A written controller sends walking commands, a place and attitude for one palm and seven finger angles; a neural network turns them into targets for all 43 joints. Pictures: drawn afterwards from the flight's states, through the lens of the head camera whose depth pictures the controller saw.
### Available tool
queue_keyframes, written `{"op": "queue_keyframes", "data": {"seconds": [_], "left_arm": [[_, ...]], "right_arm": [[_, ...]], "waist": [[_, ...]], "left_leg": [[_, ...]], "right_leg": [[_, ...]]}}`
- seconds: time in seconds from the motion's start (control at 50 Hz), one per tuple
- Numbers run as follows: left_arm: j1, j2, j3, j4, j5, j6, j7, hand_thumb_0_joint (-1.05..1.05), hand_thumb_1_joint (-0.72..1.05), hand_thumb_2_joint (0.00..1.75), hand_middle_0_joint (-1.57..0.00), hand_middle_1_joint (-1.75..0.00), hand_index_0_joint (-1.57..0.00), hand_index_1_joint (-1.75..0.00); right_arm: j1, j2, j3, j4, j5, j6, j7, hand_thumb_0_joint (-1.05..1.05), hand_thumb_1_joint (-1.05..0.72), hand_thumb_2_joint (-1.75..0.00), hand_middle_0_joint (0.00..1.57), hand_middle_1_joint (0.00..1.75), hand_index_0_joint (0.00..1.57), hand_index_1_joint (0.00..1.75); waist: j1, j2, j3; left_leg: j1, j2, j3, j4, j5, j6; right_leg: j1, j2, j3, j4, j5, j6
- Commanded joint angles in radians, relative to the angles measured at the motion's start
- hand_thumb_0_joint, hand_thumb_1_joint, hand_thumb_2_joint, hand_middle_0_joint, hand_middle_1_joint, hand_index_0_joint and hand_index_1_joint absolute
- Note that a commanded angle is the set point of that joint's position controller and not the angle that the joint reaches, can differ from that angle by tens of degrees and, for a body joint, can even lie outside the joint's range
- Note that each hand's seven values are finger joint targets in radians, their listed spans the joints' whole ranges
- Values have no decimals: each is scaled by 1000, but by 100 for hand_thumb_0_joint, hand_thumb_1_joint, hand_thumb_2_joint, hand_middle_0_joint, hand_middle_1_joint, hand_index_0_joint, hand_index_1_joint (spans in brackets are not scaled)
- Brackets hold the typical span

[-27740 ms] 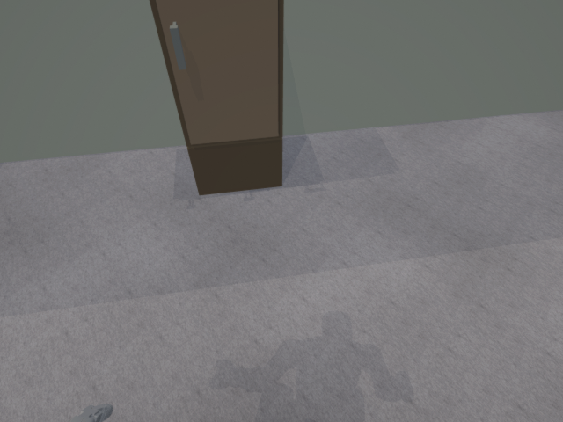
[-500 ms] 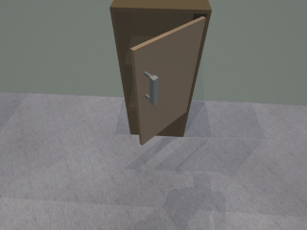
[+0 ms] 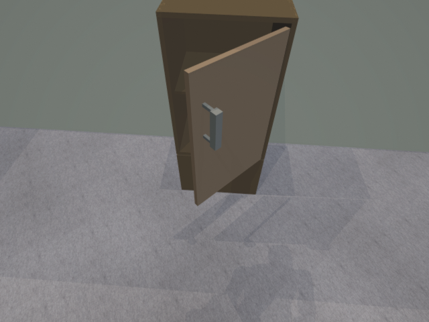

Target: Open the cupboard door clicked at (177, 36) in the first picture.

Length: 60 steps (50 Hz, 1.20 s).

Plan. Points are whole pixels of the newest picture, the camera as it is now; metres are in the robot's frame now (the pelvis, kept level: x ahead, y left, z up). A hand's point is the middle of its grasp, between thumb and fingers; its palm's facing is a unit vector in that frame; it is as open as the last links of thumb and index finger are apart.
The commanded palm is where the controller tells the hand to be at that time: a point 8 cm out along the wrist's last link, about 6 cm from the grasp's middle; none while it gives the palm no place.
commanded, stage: walk to a spot facing it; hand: left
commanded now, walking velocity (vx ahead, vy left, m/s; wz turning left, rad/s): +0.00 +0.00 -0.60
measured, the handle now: (210, 126) +0.61 +0.05 -0.02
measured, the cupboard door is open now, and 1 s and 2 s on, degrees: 46 46 46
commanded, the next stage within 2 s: none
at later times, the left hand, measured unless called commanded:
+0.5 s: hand out of the picture +0.06 +0.19 -0.17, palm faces -0.13 -0.94 -0.30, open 7.4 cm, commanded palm none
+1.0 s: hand (143, 320) +0.16 +0.17 -0.18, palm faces -0.39 -0.89 -0.24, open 7.4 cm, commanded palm none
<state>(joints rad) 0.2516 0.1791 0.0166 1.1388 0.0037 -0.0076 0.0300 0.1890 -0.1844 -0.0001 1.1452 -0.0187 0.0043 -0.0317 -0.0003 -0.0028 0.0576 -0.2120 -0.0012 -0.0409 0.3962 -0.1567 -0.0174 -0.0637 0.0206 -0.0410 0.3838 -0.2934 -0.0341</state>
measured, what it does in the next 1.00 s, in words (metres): steps on the spot, turning right: left foot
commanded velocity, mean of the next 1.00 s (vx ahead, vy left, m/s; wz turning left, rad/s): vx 0.00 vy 0.00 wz -0.60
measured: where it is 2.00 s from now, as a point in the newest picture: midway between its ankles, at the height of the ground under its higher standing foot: outside the picture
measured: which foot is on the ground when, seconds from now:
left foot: down 0.00-0.44, up 0.46-0.84, down 0.86-1.00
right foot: down 0.00-0.86, up 0.88-1.00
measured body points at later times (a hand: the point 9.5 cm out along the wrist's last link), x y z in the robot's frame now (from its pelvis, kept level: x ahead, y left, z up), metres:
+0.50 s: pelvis -0.02 -0.02 -0.02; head +0.02 -0.05 +0.43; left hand +0.07 +0.24 -0.15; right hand -0.02 -0.27 -0.18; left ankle +0.02 +0.13 -0.71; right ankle -0.06 -0.09 -0.74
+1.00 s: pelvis +0.00 +0.00 -0.01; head +0.06 -0.01 +0.44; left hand +0.18 +0.21 -0.16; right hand -0.02 -0.27 -0.14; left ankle +0.04 +0.14 -0.74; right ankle -0.08 -0.09 -0.67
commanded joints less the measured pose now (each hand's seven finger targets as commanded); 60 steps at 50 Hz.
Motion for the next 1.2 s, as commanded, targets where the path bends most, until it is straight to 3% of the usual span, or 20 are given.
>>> {"op": "queue_keyframes", "data": {"seconds": [0.0,0.18,0.32,0.38,0.42,0.46,0.5,0.7,0.78,0.8,0.84,0.86,0.92,0.96,1.02,1.08,1.1,1.12,1.14,1.18], "left_arm": [[54,135,22,-29,3,-12,4,0,90,90,-20,-30,-20,-30],[27,151,73,-123,13,39,-12,0,90,90,-20,-30,-20,-30],[5,105,83,-199,16,56,-40,0,90,90,-20,-30,-20,-30],[122,106,91,-180,19,48,-46,0,90,90,-20,-30,-20,-30],[118,276,118,-194,32,35,-25,0,90,90,-20,-30,-20,-30],[54,239,117,-210,25,34,-8,0,90,90,-20,-30,-20,-30],[21,206,109,-230,22,25,-4,0,90,90,-20,-30,-20,-30],[64,230,119,-249,25,28,-6,0,90,90,-20,-30,-20,-30],[-3,226,121,-272,19,32,-7,0,90,90,-20,-30,-20,-30],[-23,207,114,-281,12,33,-10,0,90,90,-20,-30,-20,-30],[-4,134,93,-324,8,28,-28,0,90,90,-20,-30,-20,-30],[1,155,98,-345,21,24,-39,0,90,90,-20,-30,-20,-30],[-48,139,101,-320,21,38,-55,0,90,90,-20,-30,-20,-30],[-74,124,88,-331,17,39,-64,0,90,90,-20,-30,-20,-30],[-101,115,77,-337,15,37,-72,0,90,90,-20,-30,-20,-30],[-36,136,87,-320,15,37,-74,0,90,90,-20,-30,-20,-30],[27,178,97,-302,18,31,-71,0,90,90,-20,-30,-20,-30],[80,304,121,-294,30,20,-53,0,90,90,-20,-30,-20,-30],[126,362,127,-286,16,22,-37,0,90,90,-20,-30,-20,-30],[21,303,121,-305,22,34,-20,0,90,90,-20,-30,-20,-30]], "right_arm": [[37,-115,-23,-27,0,-14,-11,0,-90,-90,20,30,20,30],[61,-135,-67,-106,-4,13,-27,0,-90,-90,20,30,20,30],[53,-201,-94,-181,-17,1,-25,0,-90,-90,20,30,20,30],[-34,-198,-94,-224,-13,7,-23,0,-90,-90,20,30,20,30],[-81,-106,-84,-278,2,17,-6,0,-90,-90,20,30,20,30],[-98,-124,-92,-269,1,27,-9,0,-90,-90,20,30,20,30],[-82,-105,-83,-265,1,20,-5,0,-90,-90,20,30,20,30],[-132,-96,-80,-319,15,15,-10,0,-90,-90,20,30,20,30],[-30,-104,-76,-303,22,-2,-18,0,-90,-90,20,30,20,30],[18,-126,-80,-286,19,-10,-22,0,-90,-90,20,30,20,30],[65,-273,-104,-306,-1,-16,-26,0,-90,-90,20,30,20,30],[53,-283,-97,-331,-12,-8,-27,0,-90,-90,20,30,20,30],[9,-194,-70,-331,-21,-16,-27,0,-90,-90,20,30,20,30],[26,-198,-76,-327,-21,-18,-29,0,-90,-90,20,30,20,30],[61,-228,-89,-311,-18,-12,-20,0,-90,-90,20,30,20,30],[35,-245,-96,-314,-12,0,-11,0,-90,-90,20,30,20,30],[21,-237,-96,-321,-6,1,-6,0,-90,-90,20,30,20,30],[27,-158,-80,-352,7,3,2,0,-90,-90,20,30,20,30],[-21,-155,-72,-385,9,13,-1,0,-90,-90,20,30,20,30],[-43,-157,-78,-354,10,18,-5,0,-90,-90,20,30,20,30]], "waist": [[0,7,-8],[-7,14,2],[3,228,-52],[79,77,-82],[91,-342,-14],[56,-197,-20],[32,-108,-45],[51,-146,-92],[-7,-115,-136],[-31,-81,-154],[-25,299,-147],[-22,182,-107],[11,222,-54],[-1,223,-99],[-24,233,-114],[20,186,-75],[57,108,-90],[80,-255,-136],[120,-311,-151],[78,-258,-107]], "left_leg": [[75,91,-41,-22,172,41],[27,143,13,69,55,44],[-25,383,-150,-119,-18,194],[-137,286,21,92,5,108],[-371,23,154,549,-437,-21],[-401,51,13,731,-365,-16],[-392,59,18,728,-298,-31],[-283,9,18,467,-292,-31],[-70,-1,12,150,-166,-20],[108,40,2,17,-51,-7],[254,493,-398,-96,243,196],[102,535,-390,-89,162,257],[90,333,-110,-20,480,168],[168,297,-2,33,598,143],[135,296,68,69,535,118],[-17,292,98,144,304,69],[-110,251,136,264,172,27],[-320,108,238,528,-218,-43],[-369,65,121,715,-526,-48],[-418,99,24,814,-414,-36]], "right_leg": [[-85,-126,98,-93,234,-9],[-204,-94,172,58,251,-26],[-284,-26,59,468,-244,10],[-90,-39,46,174,-18,10],[-89,-370,543,-131,264,-129],[-90,-313,515,-58,340,-198],[-43,-260,422,10,508,-190],[-4,-206,490,32,586,-178],[-88,-152,493,113,612,-116],[-215,-101,440,155,504,-64],[-524,57,145,515,-330,57],[-517,9,115,683,-344,71],[-546,-22,89,807,-207,87],[-510,-34,30,667,-202,87],[-351,-18,-39,415,-141,67],[-156,-3,-63,227,19,39],[-27,-38,-20,115,155,18],[121,-296,362,-13,412,-83],[63,-440,514,-44,568,-190],[-31,-333,470,-35,265,-205]]}}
